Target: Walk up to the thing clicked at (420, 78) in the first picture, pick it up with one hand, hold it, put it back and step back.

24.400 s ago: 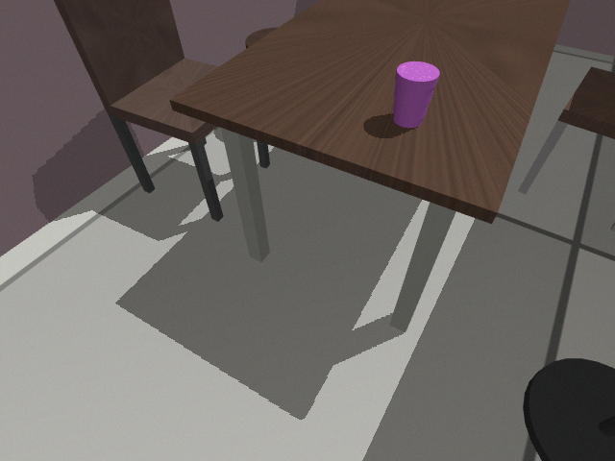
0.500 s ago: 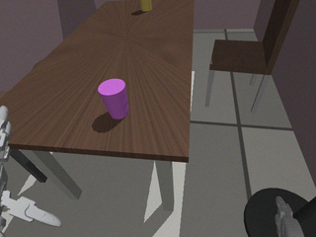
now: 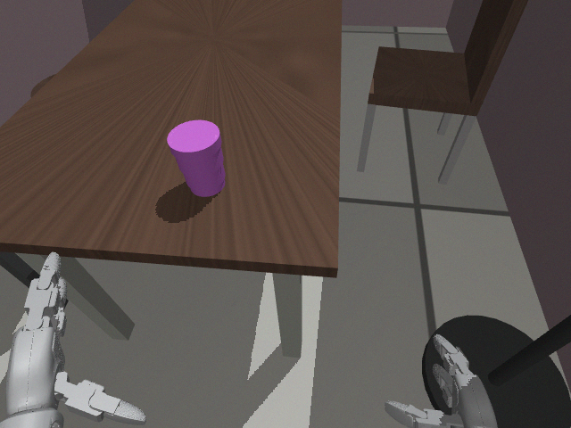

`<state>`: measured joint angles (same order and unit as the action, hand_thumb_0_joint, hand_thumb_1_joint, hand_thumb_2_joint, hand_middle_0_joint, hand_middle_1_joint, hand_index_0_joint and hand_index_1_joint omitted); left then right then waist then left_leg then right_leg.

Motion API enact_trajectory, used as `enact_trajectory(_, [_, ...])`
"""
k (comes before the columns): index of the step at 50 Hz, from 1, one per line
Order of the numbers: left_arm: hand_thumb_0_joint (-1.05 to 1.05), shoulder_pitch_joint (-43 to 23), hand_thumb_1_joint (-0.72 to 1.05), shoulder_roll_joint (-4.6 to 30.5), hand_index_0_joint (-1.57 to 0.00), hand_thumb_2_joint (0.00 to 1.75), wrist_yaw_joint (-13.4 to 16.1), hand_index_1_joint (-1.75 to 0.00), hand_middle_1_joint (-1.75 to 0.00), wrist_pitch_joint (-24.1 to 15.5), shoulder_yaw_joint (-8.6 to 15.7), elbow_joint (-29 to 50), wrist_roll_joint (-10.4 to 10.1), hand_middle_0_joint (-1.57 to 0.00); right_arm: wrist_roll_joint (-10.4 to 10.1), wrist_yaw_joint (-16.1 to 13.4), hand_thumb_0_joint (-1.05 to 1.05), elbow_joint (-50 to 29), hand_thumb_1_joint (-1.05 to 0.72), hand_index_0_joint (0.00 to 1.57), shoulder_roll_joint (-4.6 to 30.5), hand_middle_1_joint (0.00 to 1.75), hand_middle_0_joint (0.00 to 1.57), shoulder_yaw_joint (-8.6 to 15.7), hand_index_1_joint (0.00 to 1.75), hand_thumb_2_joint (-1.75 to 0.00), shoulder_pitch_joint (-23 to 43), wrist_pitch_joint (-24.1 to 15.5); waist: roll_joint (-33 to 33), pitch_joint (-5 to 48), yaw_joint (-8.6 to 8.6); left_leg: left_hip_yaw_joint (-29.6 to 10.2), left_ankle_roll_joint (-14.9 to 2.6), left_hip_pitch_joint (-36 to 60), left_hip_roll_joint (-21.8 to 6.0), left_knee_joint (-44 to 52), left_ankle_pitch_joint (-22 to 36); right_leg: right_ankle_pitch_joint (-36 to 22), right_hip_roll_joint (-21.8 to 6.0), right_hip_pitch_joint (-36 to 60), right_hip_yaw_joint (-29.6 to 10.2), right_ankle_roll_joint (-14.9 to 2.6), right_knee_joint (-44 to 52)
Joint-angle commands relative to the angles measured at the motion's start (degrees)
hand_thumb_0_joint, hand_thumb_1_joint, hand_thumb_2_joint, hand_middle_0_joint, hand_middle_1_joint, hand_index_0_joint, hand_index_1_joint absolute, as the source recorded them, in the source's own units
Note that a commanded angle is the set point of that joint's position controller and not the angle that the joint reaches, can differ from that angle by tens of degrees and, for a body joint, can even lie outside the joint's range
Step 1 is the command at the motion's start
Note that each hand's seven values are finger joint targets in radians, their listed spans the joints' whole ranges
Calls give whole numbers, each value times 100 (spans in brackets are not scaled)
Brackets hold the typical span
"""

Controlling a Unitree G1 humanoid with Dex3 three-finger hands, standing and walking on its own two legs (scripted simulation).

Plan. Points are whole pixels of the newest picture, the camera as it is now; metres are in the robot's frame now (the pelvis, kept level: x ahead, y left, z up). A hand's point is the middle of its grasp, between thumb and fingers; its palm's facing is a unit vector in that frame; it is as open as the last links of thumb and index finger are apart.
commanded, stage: home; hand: left
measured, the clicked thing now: (201, 161) +0.54 +0.21 +0.05
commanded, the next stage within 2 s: none
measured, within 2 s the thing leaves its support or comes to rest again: neither
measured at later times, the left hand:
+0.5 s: hand (188, 391) +0.19 +0.18 -0.09, palm faces +0.12 -0.97 -0.22, open 17.6 cm
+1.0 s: hand out of the picture +0.14 +0.24 -0.13, palm faces -0.04 -0.92 -0.38, open 17.5 cm
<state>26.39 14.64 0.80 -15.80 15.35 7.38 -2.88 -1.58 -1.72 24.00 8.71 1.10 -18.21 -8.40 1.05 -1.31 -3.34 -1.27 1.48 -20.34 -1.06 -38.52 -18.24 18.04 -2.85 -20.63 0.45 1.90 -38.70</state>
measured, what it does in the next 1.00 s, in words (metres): stands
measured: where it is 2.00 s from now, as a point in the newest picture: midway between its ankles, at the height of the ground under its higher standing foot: outside the picture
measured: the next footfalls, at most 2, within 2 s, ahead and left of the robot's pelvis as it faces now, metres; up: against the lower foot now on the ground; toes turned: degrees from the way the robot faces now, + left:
none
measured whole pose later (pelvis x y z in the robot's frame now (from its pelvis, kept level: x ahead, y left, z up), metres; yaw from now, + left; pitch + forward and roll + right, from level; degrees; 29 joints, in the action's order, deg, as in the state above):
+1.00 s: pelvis +0.02 +0.00 -0.01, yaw -1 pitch +0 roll +0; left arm 15.9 19.1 1.9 -1.3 -0.2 -40.2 2.5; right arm 2.0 0.3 45.5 17.6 1.2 -11.6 -0.6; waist 0.5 1.3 0.1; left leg -0.5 1.3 -20.0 -1.4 -42.8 -22.3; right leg 21.8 -2.6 -20.7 -0.4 1.7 -43.0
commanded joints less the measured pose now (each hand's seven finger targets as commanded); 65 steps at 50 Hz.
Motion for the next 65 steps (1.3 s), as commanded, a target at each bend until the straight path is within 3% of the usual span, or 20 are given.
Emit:
enact_trajectory(1, [0,181,-53,890,-5,7,66,-6,-6,-169,199,820,44,-5,43,-157,0,-692,-63,17,1273,26,17,920,26,-75,22,-349,109,817,252,244,-161,289,119,793,581,-665,294,222,377,-113,586])
enact_trajectory(4, [0,22,-59,782,-5,4,107,-5,-5,7,-13,657,92,-4,93,-172,0,-672,-73,18,1097,27,18,821,27,-81,166,-341,105,937,281,218,-150,298,108,757,744,-788,282,265,375,-113,587])
enact_trajectory(6, [0,-180,-61,569,-4,2,137,-4,-5,122,-341,264,133,-4,87,-175,0,-763,-79,19,864,28,19,541,28,-84,499,-330,-80,668,286,197,-166,103,97,782,515,-551,267,159,363,-110,636])
enact_trajectory(8, [0,-306,-61,186,-4,2,123,-4,-4,184,-854,-292,179,-4,47,-149,0,-617,-89,20,290,30,20,-12,30,-90,766,-323,5,485,282,230,-187,-42,119,747,402,-452,211,33,322,-125,634])
enact_trajectory(10, [0,-528,-60,-2,-5,3,138,-5,-5,228,-1160,-824,228,-4,62,-174,0,-738,-90,20,314,30,20,-57,30,-90,1000,-323,-179,418,321,177,-184,-194,70,780,235,-331,233,-73,355,-125,577])
enact_trajectory(11, [0,-550,-58,-2,-5,4,143,-5,-5,262,-1175,-1105,238,-5,99,-202,0,-720,-90,20,553,30,20,146,30,-90,791,-323,-175,471,393,153,-182,-203,43,765,148,-312,230,-61,354,-102,537])
enact_trajectory(12, [0,-566,-57,-53,-5,5,137,-5,-5,296,-1235,-1242,254,-5,110,-188,0,-659,-90,20,421,30,20,-45,30,-90,721,-304,10,610,319,144,-166,-193,47,743,205,-394,232,-47,356,-123,494])
enact_trajectory(15, [0,-432,-54,315,-5,6,194,-5,-5,404,-999,-1565,269,-5,153,-231,0,-666,-90,20,872,30,20,320,30,-90,249,-238,141,1074,326,292,-127,6,122,542,671,-765,201,180,297,-144,450])
enact_trajectory(16, [0,-530,-58,667,-5,4,389,-5,-5,372,-397,-1282,285,-5,178,-245,0,309,-90,20,1229,30,20,304,30,-90,416,-179,349,1015,154,213,-53,-37,116,385,631,-670,248,137,295,-166,372])
enact_trajectory(17, [0,-415,-59,401,-4,3,385,-5,-5,411,-782,-1497,315,-5,168,-256,0,199,-90,20,1111,30,20,231,30,-90,463,-192,428,1017,264,257,-40,-11,123,338,677,-680,249,96,265,-181,376])
enact_trajectory(23, [0,-911,-59,155,-4,3,513,-5,-5,637,-1144,-1700,290,-5,146,-329,0,301,-90,20,961,30,20,120,30,-90,649,-101,274,1136,447,313,-54,-42,69,134,1169,-1202,289,58,281,-161,254])
enact_trajectory(29, [0,-852,-61,-110,-4,2,575,-4,-4,843,-1417,-1840,283,-4,132,-341,0,344,-90,20,963,30,20,118,30,-90,760,-75,-288,1028,412,272,-98,-126,39,11,1289,-1342,300,39,326,-116,206])
enact_trajectory(33, [0,-678,-59,-50,-4,3,591,-5,-5,938,-1322,-1917,303,-5,128,-307,0,346,-90,20,1007,30,20,158,30,-90,793,-35,-388,1014,318,283,-99,-185,39,14,1195,-1231,309,24,341,-115,180])
enact_trajectory(39, [0,-804,-59,209,-4,3,684,-5,-5,1033,-1085,-1566,298,-5,111,-294,0,327,-90,20,1039,30,20,174,30,-90,829,30,163,1125,262,253,-26,-190,4,98,1078,-1036,333,-6,323,-169,78])
enact_trajectory(40, [0,-867,-55,1466,-5,6,453,-6,-6,1143,-949,-3248,662,-5,542,-117,0,1222,-90,20,1931,30,20,417,30,-90,531,295,303,1100,425,-204,-251,391,-381,-37,1936,-2059,-239,123,-318,-576,-208])
enact_trajectory(42, [0,-816,-61,1459,-4,1,330,-4,-4,1192,-975,-3422,632,-4,516,-28,0,1370,-90,20,1990,30,20,442,30,-90,559,490,313,1517,359,-336,-434,729,-435,-129,2431,-2162,-244,222,-319,-686,-336])
enact_trajectory(46, [0,-1218,-55,1317,-5,5,184,-5,-5,1153,-1200,-3877,511,-5,348,124,0,1470,-90,20,1859,30,20,364,30,-90,784,555,-31,663,374,-258,-426,159,-356,285,875,-1128,-270,83,-383,-608,235])
enact_trajectory(52, [0,-1505,-56,1612,-5,5,127,-5,-5,1211,-1294,-4762,481,-5,348,188,0,2017,-90,20,1951,30,20,328,30,-90,958,662,-236,114,389,-314,-372,264,-292,715,514,-686,-304,51,-559,-573,824])
enact_trajectory(58, [0,-1603,-56,1766,-5,5,97,-5,-5,1271,-1371,-5472,432,-5,333,202,0,2554,-90,20,2105,30,20,268,30,-90,1027,724,-226,192,347,-387,-320,586,-335,1204,292,-430,-358,384,-658,-522,1283])
enact_trajectory(65, [0,-1670,-57,1960,-5,4,46,-5,-5,1355,-1411,-6127,402,-5,312,233,0,3056,-90,20,2287,30,20,184,30,-90,1008,741,-82,-228,288,-531,-299,477,-425,1986,-520,642,-294,479,-701,-413,1799])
